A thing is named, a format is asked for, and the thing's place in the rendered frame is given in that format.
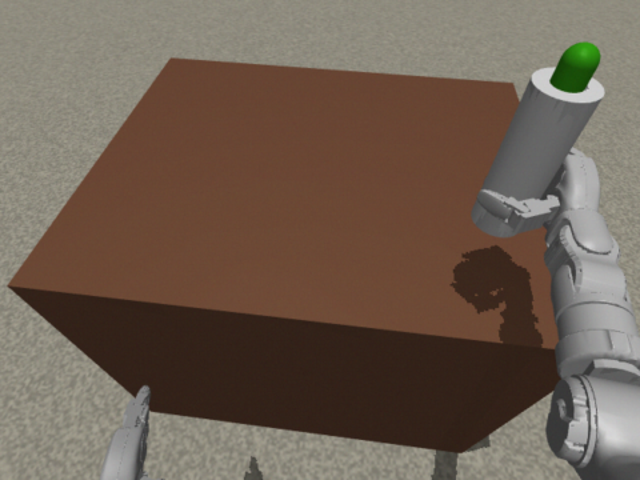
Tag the bottle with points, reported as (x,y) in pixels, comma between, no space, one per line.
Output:
(554,109)

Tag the left robot hand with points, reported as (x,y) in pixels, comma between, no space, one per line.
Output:
(127,449)

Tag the right robot arm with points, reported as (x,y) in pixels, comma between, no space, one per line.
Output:
(594,419)

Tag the right robot hand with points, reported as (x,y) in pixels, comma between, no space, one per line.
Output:
(576,185)

